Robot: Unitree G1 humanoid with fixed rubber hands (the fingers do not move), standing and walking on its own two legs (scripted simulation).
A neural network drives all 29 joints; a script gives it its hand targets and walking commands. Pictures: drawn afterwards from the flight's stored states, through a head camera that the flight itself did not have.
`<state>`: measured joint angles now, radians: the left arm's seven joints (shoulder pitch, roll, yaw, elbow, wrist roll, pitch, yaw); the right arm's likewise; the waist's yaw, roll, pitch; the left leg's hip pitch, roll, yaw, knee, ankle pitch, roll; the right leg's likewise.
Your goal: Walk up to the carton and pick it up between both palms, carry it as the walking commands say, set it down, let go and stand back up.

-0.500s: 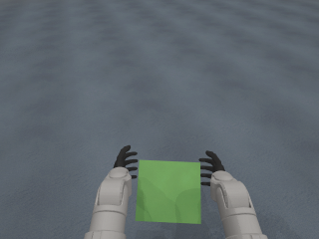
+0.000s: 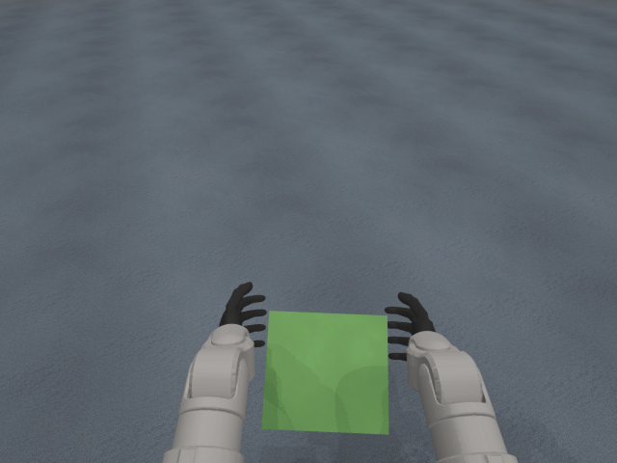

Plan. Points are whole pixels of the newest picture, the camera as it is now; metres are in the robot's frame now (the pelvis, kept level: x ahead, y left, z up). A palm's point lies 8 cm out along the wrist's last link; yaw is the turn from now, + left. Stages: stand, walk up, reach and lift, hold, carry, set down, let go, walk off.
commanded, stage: carry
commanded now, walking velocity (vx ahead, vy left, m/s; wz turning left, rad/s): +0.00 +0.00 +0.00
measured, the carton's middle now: (323, 363) +0.33 -0.01 -0.08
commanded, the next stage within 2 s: none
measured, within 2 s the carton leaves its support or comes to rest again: neither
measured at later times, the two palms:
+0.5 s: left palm (233, 338) +0.30 +0.12 +0.04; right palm (423, 346) +0.28 -0.13 +0.04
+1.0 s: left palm (245, 307) +0.32 +0.10 +0.09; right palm (445, 326) +0.28 -0.15 +0.09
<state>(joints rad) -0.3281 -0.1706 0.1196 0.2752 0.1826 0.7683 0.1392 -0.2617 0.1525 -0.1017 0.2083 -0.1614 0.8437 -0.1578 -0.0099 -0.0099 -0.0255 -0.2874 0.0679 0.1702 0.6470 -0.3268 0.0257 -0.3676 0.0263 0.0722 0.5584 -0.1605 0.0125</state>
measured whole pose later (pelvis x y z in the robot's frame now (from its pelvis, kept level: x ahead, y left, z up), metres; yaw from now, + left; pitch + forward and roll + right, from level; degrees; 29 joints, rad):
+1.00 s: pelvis +0.00 -0.01 -0.01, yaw -5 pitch +0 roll +1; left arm -0.33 -0.17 0.12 -0.16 0.07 1.11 0.23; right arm -0.28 0.16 0.00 -0.22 -0.03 1.17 -0.30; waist 0.00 -0.02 -0.01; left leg -0.37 0.06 0.12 0.85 -0.56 0.03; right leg -0.45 0.06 0.13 0.63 -0.18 0.01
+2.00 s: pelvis -0.06 +0.14 -0.02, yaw -39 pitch +1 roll +0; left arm -0.35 -0.18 0.08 -0.26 0.06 1.16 0.26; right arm -0.30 0.16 -0.05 -0.26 -0.04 1.18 -0.30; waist 0.02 0.00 0.06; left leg -0.37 0.14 0.26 0.88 -0.50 0.01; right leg -0.49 0.04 -0.05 0.73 -0.25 -0.05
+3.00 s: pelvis -0.11 +0.35 +0.00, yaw -72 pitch -1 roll +0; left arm -0.35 -0.18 0.08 -0.24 0.07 1.17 0.29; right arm -0.33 0.17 -0.06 -0.23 -0.03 1.21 -0.30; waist 0.01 -0.05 0.07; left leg -0.30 0.15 0.26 0.67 -0.34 0.00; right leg -0.52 0.01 -0.02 0.85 -0.29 0.06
